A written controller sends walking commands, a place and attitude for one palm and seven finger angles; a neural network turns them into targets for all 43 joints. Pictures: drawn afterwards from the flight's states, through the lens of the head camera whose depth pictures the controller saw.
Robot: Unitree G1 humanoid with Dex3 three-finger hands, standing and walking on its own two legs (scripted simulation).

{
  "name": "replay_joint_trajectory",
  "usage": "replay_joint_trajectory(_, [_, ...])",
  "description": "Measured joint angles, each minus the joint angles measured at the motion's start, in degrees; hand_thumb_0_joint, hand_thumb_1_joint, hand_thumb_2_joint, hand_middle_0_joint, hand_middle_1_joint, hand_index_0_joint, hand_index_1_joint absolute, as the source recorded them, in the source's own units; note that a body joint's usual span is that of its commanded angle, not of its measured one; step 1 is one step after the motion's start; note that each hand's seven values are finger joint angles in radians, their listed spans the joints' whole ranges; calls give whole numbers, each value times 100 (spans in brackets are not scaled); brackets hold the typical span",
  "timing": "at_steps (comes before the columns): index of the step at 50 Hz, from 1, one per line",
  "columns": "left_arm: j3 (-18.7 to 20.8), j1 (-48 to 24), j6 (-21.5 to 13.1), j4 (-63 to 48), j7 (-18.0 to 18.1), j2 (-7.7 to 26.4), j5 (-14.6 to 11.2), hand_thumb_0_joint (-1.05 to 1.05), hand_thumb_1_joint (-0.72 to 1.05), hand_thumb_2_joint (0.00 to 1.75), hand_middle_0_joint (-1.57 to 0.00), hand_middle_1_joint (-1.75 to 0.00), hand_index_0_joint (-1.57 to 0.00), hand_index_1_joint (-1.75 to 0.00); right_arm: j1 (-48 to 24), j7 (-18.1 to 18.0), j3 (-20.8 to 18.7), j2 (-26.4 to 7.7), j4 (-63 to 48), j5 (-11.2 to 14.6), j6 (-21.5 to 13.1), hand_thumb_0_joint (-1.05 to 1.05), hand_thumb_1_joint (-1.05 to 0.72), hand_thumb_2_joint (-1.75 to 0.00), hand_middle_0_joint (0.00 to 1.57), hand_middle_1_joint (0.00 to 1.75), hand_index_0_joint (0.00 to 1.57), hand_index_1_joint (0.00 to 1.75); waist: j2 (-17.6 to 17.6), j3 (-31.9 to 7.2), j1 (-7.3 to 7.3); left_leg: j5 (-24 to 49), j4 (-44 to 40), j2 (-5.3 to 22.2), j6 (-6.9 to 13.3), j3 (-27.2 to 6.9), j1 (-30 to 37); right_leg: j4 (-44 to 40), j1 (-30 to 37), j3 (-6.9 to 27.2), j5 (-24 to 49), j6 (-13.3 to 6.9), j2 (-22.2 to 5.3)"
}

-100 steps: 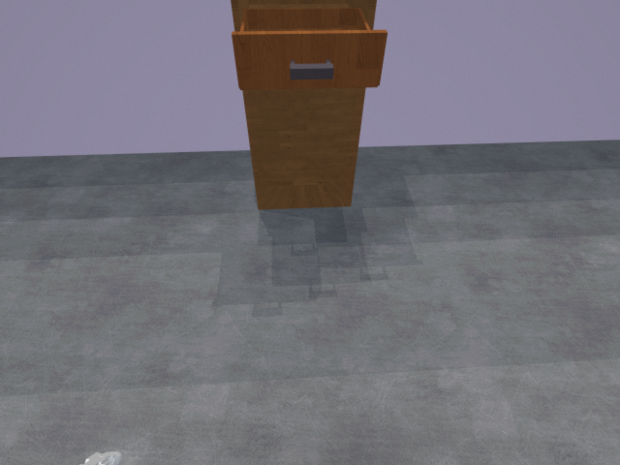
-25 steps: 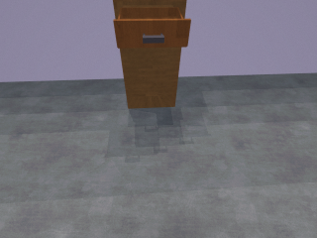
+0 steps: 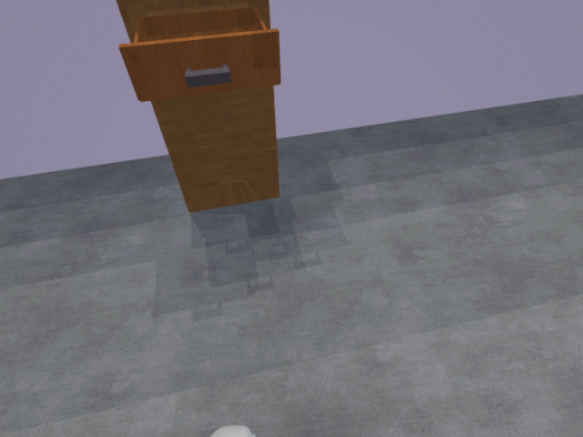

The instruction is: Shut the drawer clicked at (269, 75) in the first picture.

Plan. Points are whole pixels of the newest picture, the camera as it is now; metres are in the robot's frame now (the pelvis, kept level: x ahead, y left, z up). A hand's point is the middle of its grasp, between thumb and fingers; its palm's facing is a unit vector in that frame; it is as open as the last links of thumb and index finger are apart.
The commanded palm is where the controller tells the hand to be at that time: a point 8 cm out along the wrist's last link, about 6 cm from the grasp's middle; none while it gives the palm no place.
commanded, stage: walk to a spot facing it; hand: left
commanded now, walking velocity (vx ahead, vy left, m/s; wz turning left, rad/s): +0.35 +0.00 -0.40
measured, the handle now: (207, 72) +0.91 +0.31 +0.05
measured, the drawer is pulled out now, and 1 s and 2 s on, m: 0.28 0.28 0.28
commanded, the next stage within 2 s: turn to face it in 0.96 s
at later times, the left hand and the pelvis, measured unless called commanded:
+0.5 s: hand (165, 363) +0.26 +0.26 -0.18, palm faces -0.17 -0.97 -0.19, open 7.4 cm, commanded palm none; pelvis +0.20 +0.07 +0.00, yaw -16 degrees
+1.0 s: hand (290, 233) +0.57 +0.06 -0.16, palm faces -0.56 -0.80 -0.21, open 7.4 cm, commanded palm none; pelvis +0.34 +0.00 -0.02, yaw -32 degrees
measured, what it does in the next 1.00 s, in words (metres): walks ahead, turning right: left foot, then right foot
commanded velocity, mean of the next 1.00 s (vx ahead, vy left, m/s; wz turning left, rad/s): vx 0.19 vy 0.00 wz -0.54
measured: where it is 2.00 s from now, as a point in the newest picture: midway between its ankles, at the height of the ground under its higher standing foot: (302, 404)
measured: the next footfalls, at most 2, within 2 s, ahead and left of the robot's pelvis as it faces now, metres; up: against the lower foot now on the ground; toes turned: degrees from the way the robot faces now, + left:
left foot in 0.34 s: +0.30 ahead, +0.14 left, +0.00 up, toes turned -4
right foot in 0.90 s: +0.40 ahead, -0.13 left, +0.00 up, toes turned -36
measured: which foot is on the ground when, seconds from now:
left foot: up 0.00-0.32, down 0.34-0.88, up 0.90-1.00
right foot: down 0.00-0.34, up 0.36-0.88, down 0.90-1.00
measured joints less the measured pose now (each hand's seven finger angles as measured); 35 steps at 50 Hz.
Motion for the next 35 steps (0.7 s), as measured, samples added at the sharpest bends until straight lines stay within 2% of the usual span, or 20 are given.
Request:
replay_joint_trajectory(5, [-41, 326, -52, 222, 15, -200, 20, 0, 90, 90, -21, -30, -20, -30, -393, 53, -79, 130, -377, -1, -81, 1, -91, -90, 20, 30, 19, 30, -90, -54, -79, 826, -317, 94, -140, -12, -851, -915, 539, 334, 287, 11, 63])
replay_joint_trajectory(9, [-28, 417, -94, 306, 52, -241, 34, 0, 90, 90, -21, -30, -20, -30, -690, 88, -99, 225, -589, 15, -117, 0, -91, -90, 20, 30, 19, 30, -109, -39, -11, 1101, -917, 121, -157, -62, -1101, -1260, 900, 575, 249, 88, 71])
replay_joint_trajectory(13, [16, 425, -90, 312, 106, -162, 57, 0, 90, 90, -21, -30, -20, -30, -958, 115, -68, 310, -712, 38, -148, 0, -91, -90, 20, 30, 19, 30, -164, 9, 135, 1033, -1908, 11, -63, 7, -859, -1313, 1239, 779, -23, 216, 11])
replay_joint_trajectory(16, [86, 467, -62, 317, 116, -51, 42, 0, 90, 90, -21, -30, -20, -30, -1077, 92, 5, 374, -833, 39, -286, 0, -91, -90, 20, 30, 19, 30, -268, 19, 182, 1020, -2923, -189, 80, 118, -223, -803, 1297, 966, -512, 327, -76])
replay_joint_trajectory(17, [124, 513, -38, 313, 103, -48, 16, 0, 90, 90, -21, -30, -20, -30, -1083, 71, 38, 356, -903, 11, -374, 0, -91, -90, 20, 30, 19, 30, -198, -15, 174, 1140, -3163, -144, 230, 95, -8, -165, 1069, 963, -742, 304, -3])
replay_joint_trajectory(18, [166, 440, 16, 341, 80, 3, -11, 0, 90, 90, -21, -30, -20, -30, -1105, 34, 47, 390, -935, -9, -452, 0, -90, -90, 20, 30, 20, 30, -237, 21, 129, 1123, -2943, -135, 347, 170, -23, 845, 695, 907, -919, 259, -1])
replay_joint_trajectory(20, [236, 212, 120, 352, 49, 154, -13, 1, 90, 90, -21, -30, -20, -30, -1035, -8, 91, 472, -945, -7, -505, 0, -91, -90, 20, 30, 20, 30, -373, 73, 100, 791, -2695, -126, 426, 398, 131, 2780, -137, 743, -874, 170, -52])
replay_joint_trajectory(21, [268, 86, 157, 323, 27, 226, -1, 1, 90, 90, -21, -30, -20, -30, -946, -30, 100, 502, -924, -5, -509, 0, -91, -90, 20, 30, 20, 30, -412, 64, 82, 687, -2754, -122, 433, 496, 277, 3432, -524, 598, -687, 155, -115])
replay_joint_trajectory(23, [330, -182, 217, 187, -34, 348, 42, 1, 91, 90, -20, -30, -20, -30, -710, -76, 93, 543, -825, -8, -514, 0, -91, -90, 20, 30, 20, 30, -449, 31, 52, 675, -3069, -129, 399, 661, 617, 4061, -1179, 314, -231, 171, -292])
replay_joint_trajectory(25, [380, -430, 264, -14, -77, 423, 70, 1, 91, 90, -20, -30, -20, -30, -440, -132, 43, 553, -691, 22, -535, -1, -91, -90, 20, 30, 20, 30, -465, -19, 36, 713, -3441, -163, 430, 831, 941, 4110, -1706, 151, 161, 233, -468])
replay_joint_trajectory(29, [433, -851, 339, -355, -139, 460, 99, 1, 91, 90, -20, -30, -19, -30, 26, -192, -75, 331, -505, 38, -567, -2, -94, -90, 20, 30, 20, 30, -456, -91, -68, 728, -4043, -254, 487, 1170, 1487, 3709, -2437, 85, 796, 388, -722])
replay_joint_trajectory(32, [419, -1158, 396, -498, -183, 445, 108, 0, 91, 90, -20, -30, -19, -30, 346, -180, -80, 198, -374, 45, -549, -1, -93, -90, 20, 30, 20, 30, -420, -58, -173, 655, -4309, -288, 475, 1366, 1832, 3178, -2675, 58, 1170, 485, -853])
replay_joint_trajectory(35, [368, -1440, 448, -572, -209, 403, 96, 0, 91, 90, -20, -30, -19, -30, 591, -174, -62, 134, -269, 41, -493, -1, -93, -90, 20, 30, 19, 30, -362, 50, -306, 499, -4403, -256, 417, 1545, 2123, 2440, -2643, -28, 1309, 527, -897])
